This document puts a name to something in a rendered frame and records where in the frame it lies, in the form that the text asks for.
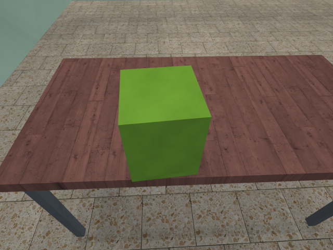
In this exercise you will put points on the table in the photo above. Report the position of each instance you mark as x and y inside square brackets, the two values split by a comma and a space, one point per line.
[271, 121]

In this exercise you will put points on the carton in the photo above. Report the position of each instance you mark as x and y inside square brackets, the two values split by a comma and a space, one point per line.
[163, 122]

